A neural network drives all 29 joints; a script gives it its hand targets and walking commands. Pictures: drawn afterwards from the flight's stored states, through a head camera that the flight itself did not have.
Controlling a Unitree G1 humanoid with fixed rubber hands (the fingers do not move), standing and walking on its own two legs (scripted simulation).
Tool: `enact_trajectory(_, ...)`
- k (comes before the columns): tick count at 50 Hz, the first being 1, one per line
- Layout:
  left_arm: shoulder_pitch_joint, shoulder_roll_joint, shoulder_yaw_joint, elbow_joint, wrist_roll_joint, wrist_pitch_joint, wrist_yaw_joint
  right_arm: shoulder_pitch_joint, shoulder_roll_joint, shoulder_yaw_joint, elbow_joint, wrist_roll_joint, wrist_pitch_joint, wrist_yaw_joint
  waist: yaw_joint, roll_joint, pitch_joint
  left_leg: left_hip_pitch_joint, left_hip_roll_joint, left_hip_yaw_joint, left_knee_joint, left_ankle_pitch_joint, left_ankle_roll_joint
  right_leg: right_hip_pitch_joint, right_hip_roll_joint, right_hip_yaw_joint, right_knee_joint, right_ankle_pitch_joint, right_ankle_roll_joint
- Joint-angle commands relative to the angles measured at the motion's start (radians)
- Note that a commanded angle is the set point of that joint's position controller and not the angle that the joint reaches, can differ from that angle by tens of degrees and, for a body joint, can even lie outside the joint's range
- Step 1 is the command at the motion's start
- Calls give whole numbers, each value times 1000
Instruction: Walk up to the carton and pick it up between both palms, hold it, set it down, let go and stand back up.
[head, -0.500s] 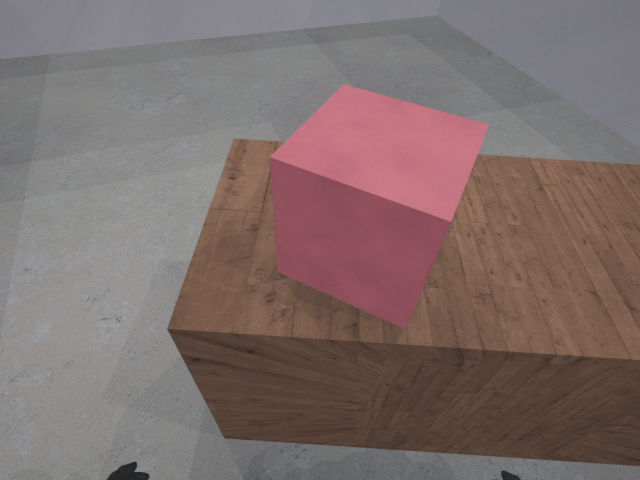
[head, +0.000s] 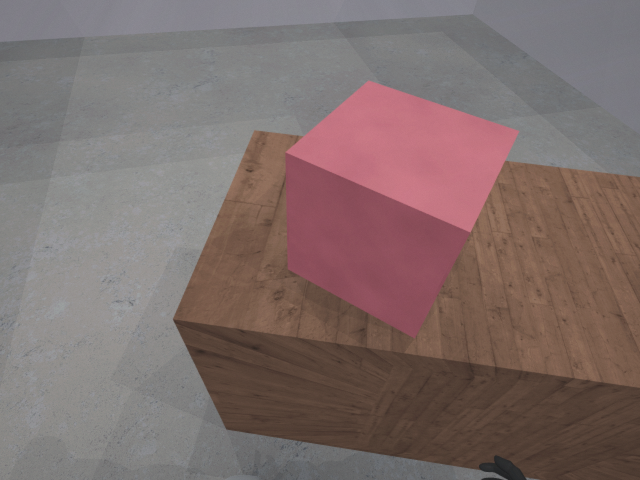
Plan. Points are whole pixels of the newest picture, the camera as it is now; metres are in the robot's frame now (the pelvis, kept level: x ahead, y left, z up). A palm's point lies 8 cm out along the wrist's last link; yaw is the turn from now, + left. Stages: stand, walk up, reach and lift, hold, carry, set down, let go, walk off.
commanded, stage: walk up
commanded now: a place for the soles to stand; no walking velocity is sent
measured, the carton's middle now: (391, 207) +0.52 -0.09 +0.04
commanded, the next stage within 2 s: none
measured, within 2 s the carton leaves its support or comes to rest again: neither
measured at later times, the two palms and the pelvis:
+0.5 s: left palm (151, 473) +0.14 +0.20 -0.05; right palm out of the picture +0.11 -0.34 -0.12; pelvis +0.02 -0.07 +0.00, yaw -2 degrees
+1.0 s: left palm (147, 468) +0.15 +0.22 -0.08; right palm out of the picture +0.12 -0.30 -0.10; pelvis +0.02 -0.03 +0.01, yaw -4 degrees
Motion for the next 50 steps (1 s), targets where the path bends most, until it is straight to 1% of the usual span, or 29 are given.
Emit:
enact_trajectory(1,-104,111,41,-152,5,-1,-5,165,-258,-101,-23,-7,-2,-30,-110,122,26,266,410,-630,-412,-31,349,-555,-37,247,461,-53,46)
enact_trajectory(3,-44,94,40,-137,-3,-9,-9,73,-216,-84,-38,-11,-8,-29,-76,128,11,194,358,-434,-389,58,305,-485,-42,254,401,1,66)
enact_trajectory(5,-17,79,37,-140,-12,-14,-14,-14,-200,-75,-41,-9,-12,-20,-54,194,12,48,313,-306,-388,91,270,-349,-57,221,246,42,73)
enact_trajectory(8,33,51,31,-124,-36,-34,-5,-113,-180,-56,-40,-3,-1,-3,-15,274,28,-112,214,-113,-263,353,187,-104,-37,138,-66,157,66)
enact_trajectory(10,181,72,56,-84,-41,-60,18,-147,-169,-38,-37,7,23,8,58,166,-16,-194,118,-11,4,243,102,138,29,73,-310,440,72)
enact_trajectory(11,184,130,74,-85,-32,-70,24,-68,-104,-16,-28,9,34,17,53,-26,-48,-216,62,34,160,6,45,161,-28,181,-362,516,80)
enact_trajectory(12,131,219,87,-127,-25,-68,31,8,-77,-4,-34,12,53,17,15,-206,-77,-209,4,39,259,-292,-15,30,-231,502,-471,450,4)
enact_trajectory(13,49,254,92,-157,-31,-54,40,22,-147,-31,-26,26,89,11,-3,-103,-67,-137,9,-38,350,-333,-33,-167,-352,750,-616,8,-118)
enact_trajectory(14,-43,240,101,-176,-47,-44,48,21,-189,-42,-19,31,110,6,-27,-90,4,-107,27,-66,436,-299,-38,-293,-375,805,-662,-244,-188)
enact_trajectory(18,-91,165,72,-174,-22,-50,62,51,-181,-64,10,14,86,13,-33,-107,-40,-121,68,-95,324,-238,-35,-175,-292,588,-561,-66,-165)
enact_trajectory(24,-40,136,80,-154,-2,-50,90,-3,-152,-69,-6,-5,102,49,-10,-170,-78,-181,57,-70,192,-226,-29,-34,-276,538,-507,25,-164)
enact_trajectory(27,-81,136,81,-168,-4,-39,89,36,-130,-63,3,8,91,60,-41,-166,-87,-47,41,-27,-11,-162,-4,-101,-245,437,-473,108,-145)
enact_trajectory(29,-117,126,73,-180,-18,-28,81,118,-130,-64,22,7,70,67,-98,-112,-92,166,25,0,-252,10,30,-251,-181,323,-365,95,-78)
enact_trajectory(30,-102,87,64,-190,-25,-25,75,124,-173,-73,21,3,61,69,-92,36,-83,200,109,-162,-327,-72,59,-340,-104,243,-217,55,-28)
enact_trajectory(31,-89,31,46,-206,-34,-28,66,68,-232,-86,-6,11,60,67,-84,226,-58,170,264,-453,-427,-237,135,-438,22,131,-38,54,28)
enact_trajectory(32,-105,69,61,-182,-48,-25,70,-3,-247,-88,-12,17,66,55,-124,225,-15,-42,352,-543,-475,-328,248,-326,43,163,60,0,46)
enact_trajectory(33,-90,77,61,-171,-50,-22,69,-59,-219,-79,-18,13,64,43,-95,174,47,-179,366,-531,-476,-300,287,-228,32,213,111,19,41)
enact_trajectory(34,-88,77,63,-164,-47,-24,65,-94,-179,-64,-24,13,63,41,-73,131,71,-177,320,-421,-455,-181,264,-211,44,224,114,33,37)
enact_trajectory(36,-75,45,59,-156,-43,-39,63,-80,-163,-53,-16,-1,61,32,-70,171,19,-9,245,-240,-350,177,220,-282,58,191,48,56,38)
enact_trajectory(38,-34,27,51,-162,-42,-61,70,-88,-175,-50,-21,-1,61,37,-51,231,-32,21,201,-166,-257,344,188,-175,41,120,-177,159,35)
enact_trajectory(39,8,24,47,-157,-40,-76,73,-98,-161,-43,-27,5,63,43,-30,220,-53,10,181,-137,-187,384,156,-81,32,135,-339,291,29)
enact_trajectory(40,26,55,54,-157,-30,-88,76,-78,-136,-33,-34,14,59,45,-28,198,-88,-34,162,-127,-103,415,110,36,-9,246,-382,393,5)
enact_trajectory(41,59,111,69,-154,-17,-93,78,-53,-105,-24,-53,17,51,48,-17,85,-152,-142,95,-86,41,322,43,169,-140,489,-376,589,-51)
enact_trajectory(42,52,176,84,-143,-20,-82,77,-21,-84,-22,-64,14,57,48,-32,-33,-155,-165,25,-8,116,13,-12,120,-282,660,-412,589,-152)
enact_trajectory(43,22,183,90,-131,-28,-71,77,-7,-119,-35,-50,12,71,38,-28,-68,-123,-106,28,-37,129,-201,-2,14,-321,707,-404,529,-236)
enact_trajectory(44,-3,159,87,-136,-22,-65,74,-20,-128,-32,-48,11,73,30,-33,-72,-99,-86,40,-52,100,-216,3,-32,-311,689,-410,494,-241)
enact_trajectory(46,-70,121,68,-164,-14,-55,68,6,-122,-30,-34,19,59,37,-63,-66,-98,-13,58,-37,-68,-109,3,-60,-226,487,-374,492,-166)
enact_trajectory(48,-126,90,55,-183,-30,-49,57,51,-141,-39,-40,7,37,41,-91,-28,-97,130,92,-104,-229,170,22,-172,-111,361,-276,493,-57)
enact_trajectory(50,-85,12,35,-182,-41,-46,43,-48,-192,-47,-60,11,35,37,-52,88,-117,110,206,-260,-331,169,123,-187,41,213,-136,318,25)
